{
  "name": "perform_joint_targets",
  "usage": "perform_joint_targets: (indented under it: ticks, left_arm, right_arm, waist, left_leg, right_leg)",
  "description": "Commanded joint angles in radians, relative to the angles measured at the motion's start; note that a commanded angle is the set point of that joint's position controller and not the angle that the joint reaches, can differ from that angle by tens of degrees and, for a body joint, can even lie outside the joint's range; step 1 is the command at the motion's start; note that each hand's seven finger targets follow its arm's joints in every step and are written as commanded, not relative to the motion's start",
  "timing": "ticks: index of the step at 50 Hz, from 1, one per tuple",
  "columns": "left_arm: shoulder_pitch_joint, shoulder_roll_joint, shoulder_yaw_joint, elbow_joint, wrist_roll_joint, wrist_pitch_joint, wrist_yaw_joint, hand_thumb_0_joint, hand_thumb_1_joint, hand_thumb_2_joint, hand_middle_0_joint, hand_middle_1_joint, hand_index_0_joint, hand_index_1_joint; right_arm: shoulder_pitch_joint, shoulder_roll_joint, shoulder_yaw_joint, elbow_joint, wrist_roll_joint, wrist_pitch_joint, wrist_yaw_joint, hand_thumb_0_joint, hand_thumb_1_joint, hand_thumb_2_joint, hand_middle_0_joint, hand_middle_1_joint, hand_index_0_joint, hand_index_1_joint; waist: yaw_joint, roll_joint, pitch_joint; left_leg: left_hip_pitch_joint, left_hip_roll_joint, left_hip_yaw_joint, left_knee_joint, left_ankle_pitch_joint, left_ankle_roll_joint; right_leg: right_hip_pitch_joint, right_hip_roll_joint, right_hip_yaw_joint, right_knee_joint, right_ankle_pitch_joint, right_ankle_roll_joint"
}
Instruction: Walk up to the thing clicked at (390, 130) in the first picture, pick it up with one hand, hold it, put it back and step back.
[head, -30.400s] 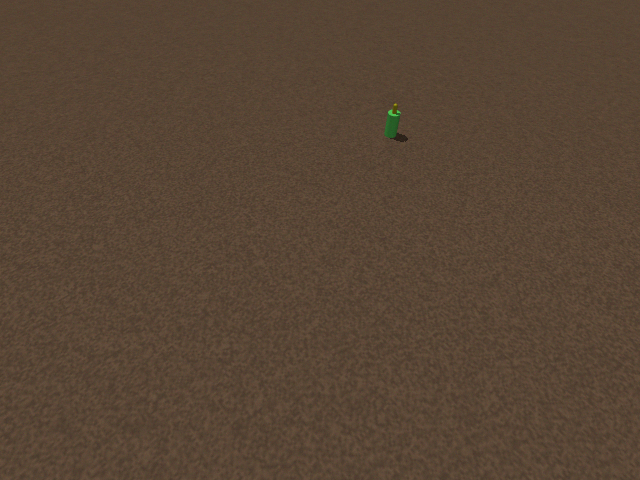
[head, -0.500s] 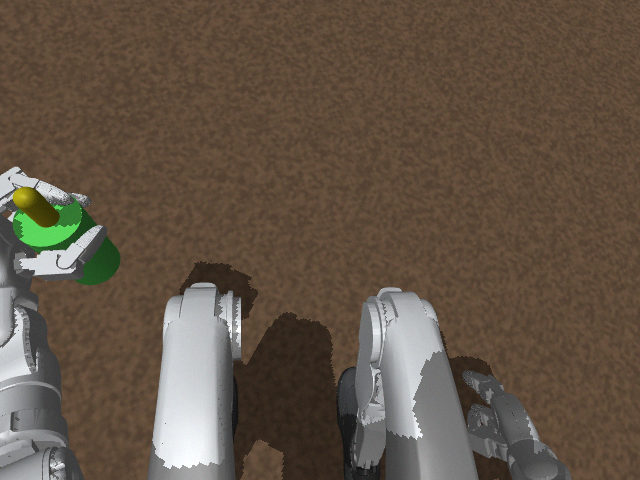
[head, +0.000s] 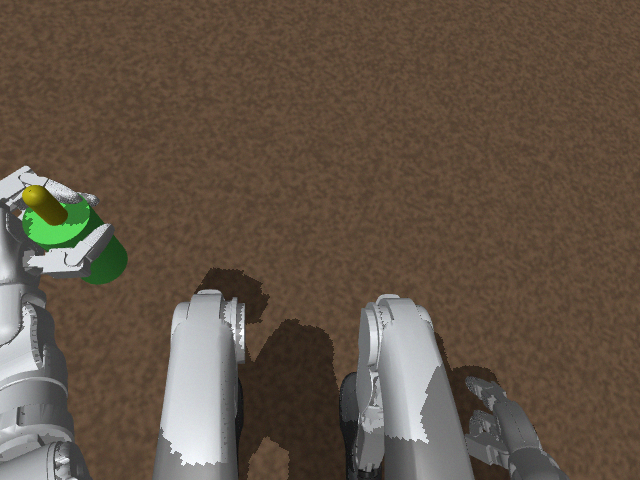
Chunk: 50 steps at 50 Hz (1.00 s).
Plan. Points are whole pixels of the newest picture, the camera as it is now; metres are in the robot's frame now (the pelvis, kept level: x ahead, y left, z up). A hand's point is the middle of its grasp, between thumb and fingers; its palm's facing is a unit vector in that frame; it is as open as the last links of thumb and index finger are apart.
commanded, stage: lift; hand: left
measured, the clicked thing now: (73, 232) +0.38 +0.30 -0.06
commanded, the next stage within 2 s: none
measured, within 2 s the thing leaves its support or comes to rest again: neither
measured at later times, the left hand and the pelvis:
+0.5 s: hand (38, 209) +0.37 +0.28 +0.05, palm faces +0.26 -0.96 -0.05, open 7.2 cm; pelvis +0.01 +0.00 +0.06, yaw +1 degrees
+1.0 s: hand out of the picture +0.37 +0.24 +0.23, palm faces +0.29 -0.96 -0.03, open 7.2 cm; pelvis +0.05 +0.01 +0.21, yaw +4 degrees
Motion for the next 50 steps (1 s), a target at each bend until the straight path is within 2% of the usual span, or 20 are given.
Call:
perform_joint_targets:
  ticks: [1, 4, 5, 8, 12, 15, 20, 21, 27, 29, 33, 35, 37, 39, 40, 42, 43, 45, 47, 50]
  left_arm:
    - [-0.261, 0.300, 0.061, -0.324, -0.034, -0.110, -0.005, 0.000, 0.299, 1.226, -1.199, -1.412, -1.262, -1.368]
    - [-0.249, 0.276, 0.041, -0.325, -0.039, -0.102, -0.015, 0.000, 0.303, 1.231, -1.194, -1.406, -1.254, -1.365]
    - [-0.250, 0.297, 0.058, -0.361, -0.042, -0.102, -0.018, 0.000, 0.309, 1.226, -1.197, -1.400, -1.255, -1.360]
    - [-0.243, 0.303, 0.056, -0.409, -0.053, -0.090, -0.010, 0.000, 0.282, 1.221, -1.198, -1.402, -1.258, -1.361]
    - [-0.204, 0.253, 0.030, -0.426, -0.070, -0.062, 0.002, 0.000, 0.256, 1.237, -1.210, -1.426, -1.271, -1.385]
    - [-0.209, 0.270, 0.024, -0.496, -0.068, -0.043, 0.010, 0.000, 0.277, 1.235, -1.211, -1.418, -1.272, -1.377]
    - [-0.129, 0.212, -0.012, -0.556, -0.074, -0.002, 0.029, 0.000, 0.308, 1.244, -1.206, -1.424, -1.273, -1.377]
    - [-0.118, 0.231, 0.008, -0.579, -0.075, 0.004, 0.039, 0.000, 0.310, 1.241, -1.198, -1.413, -1.263, -1.367]
    - [-0.050, 0.160, -0.061, -0.698, -0.090, 0.062, 0.072, 0.000, 0.319, 1.243, -1.176, -1.405, -1.244, -1.357]
    - [-0.025, 0.161, -0.060, -0.735, -0.090, 0.081, 0.094, 0.000, 0.327, 1.240, -1.195, -1.416, -1.265, -1.366]
    - [0.027, 0.110, -0.111, -0.817, -0.079, 0.109, 0.136, 0.000, 0.335, 1.251, -1.185, -1.412, -1.254, -1.363]
    - [0.047, 0.114, -0.106, -0.854, -0.072, 0.120, 0.165, 0.000, 0.323, 1.248, -1.188, -1.407, -1.255, -1.361]
    - [0.084, 0.071, -0.145, -0.862, -0.065, 0.134, 0.184, 0.000, 0.314, 1.245, -1.183, -1.408, -1.251, -1.361]
    - [0.073, 0.105, -0.132, -0.928, -0.056, 0.140, 0.206, 0.000, 0.310, 1.249, -1.195, -1.411, -1.258, -1.368]
    - [0.106, 0.056, -0.190, -0.902, -0.049, 0.150, 0.207, 0.000, 0.312, 1.251, -1.186, -1.408, -1.250, -1.365]
    - [0.167, 0.068, -0.160, -0.910, -0.041, 0.163, 0.231, 0.000, 0.321, 1.250, -1.185, -1.397, -1.243, -1.359]
    - [0.181, 0.039, -0.192, -0.888, -0.041, 0.167, 0.232, 0.000, 0.304, 1.249, -1.184, -1.393, -1.239, -1.357]
    - [0.190, 0.035, -0.187, -0.890, -0.037, 0.173, 0.250, 0.000, 0.317, 1.245, -1.180, -1.387, -1.235, -1.352]
    - [0.212, -0.003, -0.223, -0.845, -0.028, 0.182, 0.257, 0.000, 0.300, 1.243, -1.167, -1.377, -1.219, -1.345]
    - [0.181, 0.001, -0.229, -0.831, -0.018, 0.175, 0.260, 0.000, 0.317, 1.224, -1.171, -1.366, -1.225, -1.330]
  right_arm:
    - [0.093, -0.196, -0.073, -0.071, 0.004, -0.020, -0.013, 0.000, -0.906, -0.895, 0.200, 0.300, 0.200, 0.300]
    - [0.093, -0.203, -0.075, -0.072, 0.009, -0.022, -0.013, 0.000, -0.905, -0.896, 0.200, 0.300, 0.200, 0.300]
    - [0.096, -0.205, -0.079, -0.071, 0.010, -0.023, -0.015, 0.000, -0.904, -0.895, 0.200, 0.300, 0.200, 0.300]
    - [0.096, -0.190, -0.075, -0.085, 0.015, -0.023, -0.019, 0.000, -0.903, -0.895, 0.200, 0.300, 0.200, 0.300]
    - [0.095, -0.188, -0.080, -0.093, 0.028, -0.033, -0.024, 0.000, -0.907, -0.895, 0.200, 0.300, 0.200, 0.300]
    - [0.096, -0.184, -0.081, -0.107, 0.036, -0.034, -0.030, 0.000, -0.898, -0.893, 0.200, 0.300, 0.200, 0.300]
    - [0.093, -0.174, -0.085, -0.129, 0.054, -0.036, -0.035, 0.000, -0.895, -0.892, 0.200, 0.300, 0.200, 0.300]
    - [0.098, -0.178, -0.088, -0.132, 0.060, -0.035, -0.038, 0.000, -0.893, -0.892, 0.200, 0.300, 0.200, 0.300]
    - [0.091, -0.160, -0.090, -0.156, 0.078, -0.043, -0.050, 0.000, -0.893, -0.891, 0.200, 0.300, 0.200, 0.300]
    - [0.095, -0.150, -0.091, -0.164, 0.083, -0.049, -0.053, 0.000, -0.894, -0.891, 0.200, 0.300, 0.200, 0.300]
    - [0.105, -0.136, -0.089, -0.170, 0.088, -0.053, -0.060, 0.000, -0.890, -0.890, 0.200, 0.300, 0.200, 0.300]
    - [0.105, -0.130, -0.089, -0.175, 0.092, -0.056, -0.065, 0.000, -0.888, -0.890, 0.200, 0.300, 0.200, 0.300]
    - [0.116, -0.126, -0.086, -0.177, 0.091, -0.060, -0.068, 0.000, -0.891, -0.890, 0.200, 0.300, 0.200, 0.300]
    - [0.120, -0.117, -0.084, -0.178, 0.091, -0.062, -0.072, 0.000, -0.891, -0.891, 0.200, 0.300, 0.200, 0.300]
    - [0.126, -0.113, -0.080, -0.175, 0.092, -0.064, -0.074, 0.000, -0.893, -0.891, 0.200, 0.300, 0.200, 0.300]
    - [0.131, -0.104, -0.079, -0.176, 0.090, -0.064, -0.076, 0.000, -0.891, -0.892, 0.200, 0.300, 0.200, 0.300]
    - [0.132, -0.104, -0.074, -0.176, 0.092, -0.064, -0.077, 0.000, -0.892, -0.892, 0.200, 0.300, 0.200, 0.300]
    - [0.134, -0.095, -0.072, -0.178, 0.092, -0.064, -0.079, 0.000, -0.891, -0.892, 0.200, 0.300, 0.200, 0.300]
    - [0.140, -0.092, -0.071, -0.180, 0.091, -0.066, -0.078, 0.000, -0.890, -0.892, 0.200, 0.300, 0.200, 0.300]
    - [0.138, -0.092, -0.070, -0.184, 0.090, -0.069, -0.076, 0.000, -0.887, -0.890, 0.200, 0.300, 0.200, 0.300]
  waist:
    - [0.037, 0.221, -0.692]
    - [0.033, 0.235, -0.678]
    - [0.044, 0.240, -0.697]
    - [0.047, 0.207, -0.701]
    - [0.032, 0.171, -0.686]
    - [0.044, 0.192, -0.718]
    - [0.048, 0.191, -0.681]
    - [0.059, 0.184, -0.678]
    - [0.049, 0.150, -0.681]
    - [0.049, 0.116, -0.693]
    - [0.042, 0.125, -0.682]
    - [0.054, 0.130, -0.671]
    - [0.036, 0.126, -0.670]
    - [0.051, 0.140, -0.680]
    - [0.027, 0.132, -0.655]
    - [0.052, 0.130, -0.633]
    - [0.039, 0.123, -0.588]
    - [0.043, 0.120, -0.555]
    - [0.022, 0.102, -0.509]
    - [0.020, 0.114, -0.448]
  left_leg:
    - [0.545, -0.011, 0.046, -0.299, 0.184, 0.031]
    - [0.578, -0.009, 0.034, -0.325, 0.168, 0.025]
    - [0.594, -0.009, 0.032, -0.332, 0.170, 0.025]
    - [0.557, -0.014, 0.053, -0.342, 0.140, 0.032]
    - [0.563, -0.015, 0.053, -0.361, 0.127, 0.037]
    - [0.605, -0.015, 0.048, -0.390, 0.150, 0.035]
    - [0.653, -0.013, 0.035, -0.465, 0.131, 0.032]
    - [0.665, -0.012, 0.028, -0.488, 0.116, 0.032]
    - [0.740, -0.012, 0.039, -0.548, 0.156, 0.037]
    - [0.739, -0.013, 0.049, -0.560, 0.190, 0.043]
    - [0.842, -0.012, 0.044, -0.638, 0.212, 0.040]
    - [0.887, -0.013, 0.042, -0.680, 0.213, 0.037]
    - [0.955, -0.012, 0.035, -0.715, 0.266, 0.037]
    - [0.995, -0.017, 0.042, -0.747, 0.286, 0.037]
    - [1.031, -0.013, 0.035, -0.768, 0.314, 0.037]
    - [1.060, -0.017, 0.038, -0.808, 0.354, 0.035]
    - [1.075, -0.015, 0.035, -0.830, 0.350, 0.034]
    - [1.101, -0.017, 0.037, -0.870, 0.355, 0.032]
    - [1.122, -0.014, 0.036, -0.897, 0.370, 0.034]
    - [1.165, -0.014, 0.032, -0.952, 0.381, 0.029]
  right_leg:
    - [0.303, 0.018, -0.021, -0.237, 0.190, -0.054]
    - [0.274, 0.015, -0.025, -0.240, 0.175, -0.057]
    - [0.279, 0.015, -0.023, -0.245, 0.177, -0.057]
    - [0.354, 0.016, -0.008, -0.294, 0.157, -0.050]
    - [0.375, 0.014, 0.001, -0.339, 0.145, -0.046]
    - [0.392, 0.012, 0.002, -0.354, 0.165, -0.050]
    - [0.413, 0.010, 0.002, -0.411, 0.151, -0.051]
    - [0.426, 0.009, 0.003, -0.425, 0.141, -0.050]
    - [0.538, 0.008, 0.022, -0.535, 0.179, -0.041]
    - [0.628, 0.005, 0.036, -0.582, 0.213, -0.032]
    - [0.705, 0.006, 0.042, -0.654, 0.239, -0.031]
    - [0.733, 0.006, 0.039, -0.686, 0.243, -0.032]
    - [0.771, 0.007, 0.034, -0.718, 0.293, -0.030]
    - [0.842, 0.006, 0.042, -0.764, 0.317, -0.027]
    - [0.846, 0.007, 0.035, -0.774, 0.343, -0.027]
    - [0.910, 0.008, 0.031, -0.809, 0.376, -0.026]
    - [0.905, 0.008, 0.028, -0.825, 0.374, -0.027]
    - [0.953, 0.008, 0.028, -0.862, 0.382, -0.027]
    - [0.974, 0.007, 0.025, -0.892, 0.401, -0.024]
    - [1.002, 0.006, 0.017, -0.927, 0.404, -0.029]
